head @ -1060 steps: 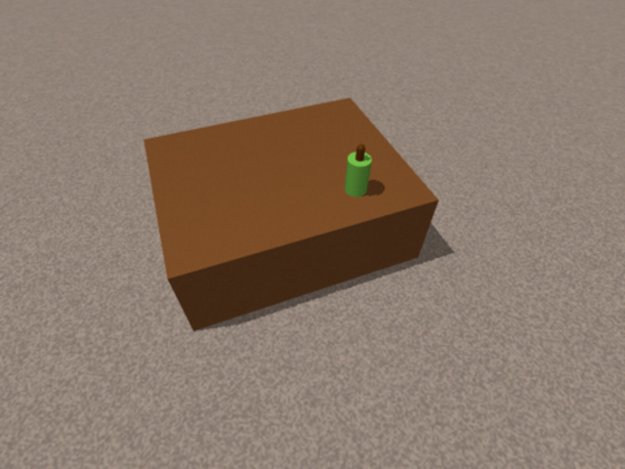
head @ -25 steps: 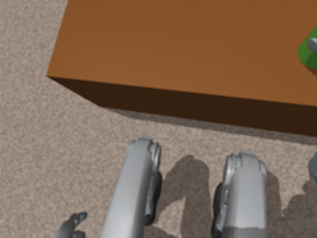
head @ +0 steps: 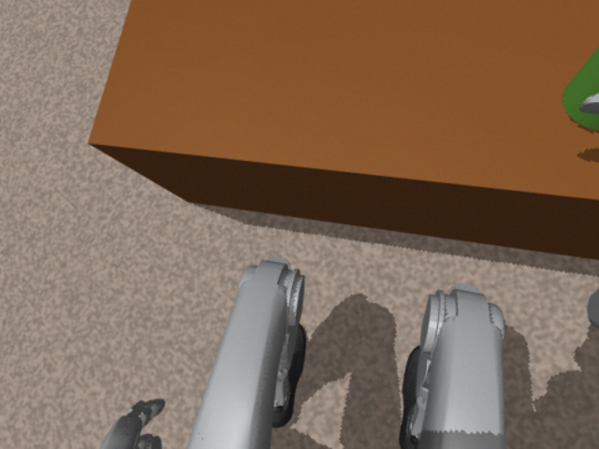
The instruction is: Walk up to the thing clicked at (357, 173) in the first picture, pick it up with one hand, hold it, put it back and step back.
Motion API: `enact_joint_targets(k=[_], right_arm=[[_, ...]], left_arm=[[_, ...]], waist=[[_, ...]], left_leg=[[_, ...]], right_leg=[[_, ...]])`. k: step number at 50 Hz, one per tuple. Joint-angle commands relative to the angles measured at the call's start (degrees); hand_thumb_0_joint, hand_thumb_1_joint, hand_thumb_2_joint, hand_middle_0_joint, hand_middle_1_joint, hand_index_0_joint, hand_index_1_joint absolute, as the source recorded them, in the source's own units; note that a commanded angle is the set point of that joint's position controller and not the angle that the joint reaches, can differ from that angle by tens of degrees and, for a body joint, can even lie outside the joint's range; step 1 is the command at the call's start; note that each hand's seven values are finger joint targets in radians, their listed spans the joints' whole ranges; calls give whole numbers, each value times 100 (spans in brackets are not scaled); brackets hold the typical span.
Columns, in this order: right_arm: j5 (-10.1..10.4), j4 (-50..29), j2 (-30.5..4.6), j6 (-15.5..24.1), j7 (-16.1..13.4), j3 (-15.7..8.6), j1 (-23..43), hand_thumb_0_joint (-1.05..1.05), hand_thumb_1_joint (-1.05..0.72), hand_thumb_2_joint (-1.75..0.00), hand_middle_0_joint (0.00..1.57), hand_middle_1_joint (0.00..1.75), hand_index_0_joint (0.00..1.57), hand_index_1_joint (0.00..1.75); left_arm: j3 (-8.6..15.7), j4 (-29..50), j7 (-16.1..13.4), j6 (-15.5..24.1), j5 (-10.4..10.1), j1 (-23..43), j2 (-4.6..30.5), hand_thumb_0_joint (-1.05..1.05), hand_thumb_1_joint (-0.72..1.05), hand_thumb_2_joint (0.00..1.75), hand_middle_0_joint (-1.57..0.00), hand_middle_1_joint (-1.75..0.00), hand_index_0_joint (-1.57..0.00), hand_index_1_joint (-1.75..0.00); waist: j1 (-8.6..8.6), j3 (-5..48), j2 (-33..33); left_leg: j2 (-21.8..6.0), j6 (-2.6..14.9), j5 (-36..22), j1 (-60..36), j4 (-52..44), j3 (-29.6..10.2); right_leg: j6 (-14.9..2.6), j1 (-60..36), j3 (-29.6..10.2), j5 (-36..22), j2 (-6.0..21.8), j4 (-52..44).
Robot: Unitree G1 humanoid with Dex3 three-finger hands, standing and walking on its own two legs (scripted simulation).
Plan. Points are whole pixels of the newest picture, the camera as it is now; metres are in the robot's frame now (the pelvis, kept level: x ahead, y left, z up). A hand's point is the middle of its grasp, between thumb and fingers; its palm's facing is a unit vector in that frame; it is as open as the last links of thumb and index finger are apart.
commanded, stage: withdraw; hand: right
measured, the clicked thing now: out of the picture +0.56 -0.28 +0.03
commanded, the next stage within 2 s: rise in 0.24 s
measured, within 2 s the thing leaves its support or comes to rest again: neither
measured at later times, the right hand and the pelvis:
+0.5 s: hand out of the picture +0.54 -0.38 +0.13, palm faces +0.40 +0.88 -0.26, open 17.5 cm; pelvis +0.00 +0.00 +0.08, yaw +1 degrees
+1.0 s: hand out of the picture +0.44 -0.37 +0.21, palm faces +0.25 +0.93 -0.27, open 17.6 cm; pelvis +0.05 -0.02 +0.25, yaw -2 degrees
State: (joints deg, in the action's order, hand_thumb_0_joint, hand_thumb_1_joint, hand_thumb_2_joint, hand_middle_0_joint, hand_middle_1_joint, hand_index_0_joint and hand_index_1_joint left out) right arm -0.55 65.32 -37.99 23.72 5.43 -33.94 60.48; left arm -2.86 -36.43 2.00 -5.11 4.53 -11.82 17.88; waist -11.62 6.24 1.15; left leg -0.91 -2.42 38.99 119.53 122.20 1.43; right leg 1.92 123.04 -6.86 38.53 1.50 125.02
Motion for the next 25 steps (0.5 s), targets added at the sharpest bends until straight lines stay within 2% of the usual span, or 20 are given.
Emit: enact_joint_targets(k=[1,3,4,6,8,9,10,11,12,14,15,16,17,18,19,20,21,23,24,25], right_arm=[[10,-1750,-2250,421,-29,-213,2774,0,56,-3,6,5,7,5],[-10,-1820,-2565,349,-17,-401,2720,0,56,-2,6,5,6,5],[-33,-1690,-2581,260,22,-379,2500,0,57,-2,6,4,6,4],[3,-2144,-3043,180,71,-636,2704,0,55,-1,7,4,7,4],[37,-2041,-3128,50,180,-705,2539,0,56,-2,7,4,6,4],[54,-1650,-2939,-80,283,-598,2238,0,57,-2,6,4,6,4],[73,-1907,-3258,-112,332,-800,2215,0,56,-2,6,4,6,4],[67,-1707,-3318,-191,403,-821,2064,0,57,-2,6,4,6,4],[84,-1723,-3270,-230,481,-753,2081,0,57,-3,6,4,6,4],[159,-940,-2719,-372,710,-484,1624,0,56,-3,5,4,6,4],[191,-837,-2597,-403,811,-407,1553,0,55,-3,5,4,6,4],[237,-1068,-2751,-385,888,-439,1740,0,55,-4,5,5,6,5],[274,-1403,-2846,-336,949,-377,2114,0,56,-4,5,5,6,5],[290,-901,-2746,-409,1002,-317,1936,0,52,-7,5,6,6,6],[-694,59,-3575,-832,661,-231,1184,0,56,-7,4,6,6,6],[-624,-353,-3122,-924,443,-50,1623,0,59,-6,4,6,5,6],[-684,-556,-3154,-989,333,-73,1895,0,58,-6,4,6,5,6],[-880,-1255,-3618,-1074,163,10,2418,0,61,-6,4,6,5,6],[-951,-1303,-3833,-1143,65,-37,2369,0,59,-6,4,6,6,6],[-1012,-1551,-4160,-1190,-34,-202,2245,0,60,-6,4,6,6,6]], left_arm=[[407,149,-107,-42,-11,-1218,1265,0,91,87,-19,-30,-20,-29],[423,105,-118,-73,-24,-1189,1305,0,91,87,-19,-30,-20,-29],[523,139,-137,-67,-36,-1218,1411,0,91,87,-19,-29,-20,-29],[515,172,-185,-96,-91,-1213,1426,0,90,87,-19,-29,-20,-29],[440,149,-220,-108,-135,-1186,1299,0,90,88,-19,-29,-20,-29],[537,134,-256,-89,-163,-1211,1409,0,90,88,-19,-29,-20,-29],[523,137,-264,-86,-185,-1229,1375,0,90,87,-19,-29,-20,-29],[503,116,-281,-78,-215,-1254,1377,0,90,88,-19,-29,-20,-29],[448,119,-285,-76,-235,-1203,1295,0,89,88,-19,-29,-20,-29],[454,61,-279,-16,-269,-1155,1298,0,89,88,-20,-29,-20,-29],[401,128,-267,26,-300,-1152,1228,0,89,87,-20,-29,-20,-29],[442,99,-273,49,-314,-1188,1311,0,89,87,-20,-29,-20,-29],[332,135,-251,59,-318,-1130,1191,0,88,87,-20,-29,-20,-29],[310,170,-244,87,-349,-1098,1215,0,86,91,-20,-30,-19,-31],[322,163,-170,-58,-342,-1065,1184,0,87,92,-21,-31,-20,-32],[357,242,-106,-112,-346,-1103,1194,0,87,92,-21,-31,-20,-32],[408,277,-62,-169,-333,-1179,1268,0,87,91,-21,-31,-20,-32],[402,347,-7,-247,-342,-1144,1246,0,87,91,-20,-30,-20,-31],[369,413,28,-278,-346,-1184,1241,0,88,90,-20,-30,-20,-30],[356,459,55,-296,-371,-1201,1249,0,89,89,-20,-30,-20,-30]], waist=[[-12,4347,1373],[100,4452,1534],[125,4601,1576],[227,4891,1661],[221,4860,1555],[90,4701,1384],[182,4703,1380],[162,4605,1273],[155,4405,1315],[-34,3717,1126],[-104,3587,991],[-93,3593,1016],[-63,3632,1189],[-108,3432,1008],[257,3222,1112],[61,3206,1219],[111,3434,1416],[255,4084,1725],[315,4292,1820],[483,4545,1882]], left_leg=[[113,379,-1142,-2347,-1416,268],[114,387,-1101,-2441,-1453,258],[130,381,-1122,-2599,-1543,247],[123,383,-1183,-2814,-1629,220],[146,363,-1329,-2999,-1766,215],[168,344,-1366,-3035,-1880,231],[172,333,-1401,-3215,-1980,192],[177,321,-1413,-3258,-2072,204],[187,344,-1326,-3163,-2114,208],[201,350,-1250,-2875,-2259,271],[208,350,-1259,-2863,-2336,288],[193,354,-1293,-2868,-2390,266],[183,372,-1288,-2897,-2425,233],[181,359,-1181,-2903,-2520,241],[241,390,-939,-2811,-2703,222],[234,391,-965,-2668,-2709,248],[215,399,-1000,-2764,-2802,216],[218,402,-1105,-3062,-3006,227],[229,392,-1232,-3307,-3113,204],[223,382,-1345,-3512,-3159,196]], right_leg=[[-308,-2928,437,-885,32,-1437],[-275,-3084,463,-900,38,-1566],[-276,-3198,464,-917,43,-1629],[-251,-3494,451,-1028,61,-1788],[-269,-3600,449,-1195,84,-1855],[-289,-3548,414,-1211,94,-1875],[-305,-3485,435,-1227,105,-1921],[-305,-3530,431,-1266,111,-2002],[-305,-3521,418,-1207,117,-2104],[-329,-3448,338,-1137,122,-2231],[-356,-3406,300,-1126,128,-2266],[-368,-3508,301,-1157,133,-2261],[-378,-3519,314,-1147,128,-2309],[-405,-3450,310,-996,125,-2357],[-325,-3889,322,-907,142,-2777],[-307,-4047,202,-870,184,-2859],[-301,-4275,179,-870,174,-2989],[-264,-5073,85,-1067,194,-3318],[-249,-5299,121,-1302,194,-3379],[-239,-5564,135,-1536,198,-3426]])
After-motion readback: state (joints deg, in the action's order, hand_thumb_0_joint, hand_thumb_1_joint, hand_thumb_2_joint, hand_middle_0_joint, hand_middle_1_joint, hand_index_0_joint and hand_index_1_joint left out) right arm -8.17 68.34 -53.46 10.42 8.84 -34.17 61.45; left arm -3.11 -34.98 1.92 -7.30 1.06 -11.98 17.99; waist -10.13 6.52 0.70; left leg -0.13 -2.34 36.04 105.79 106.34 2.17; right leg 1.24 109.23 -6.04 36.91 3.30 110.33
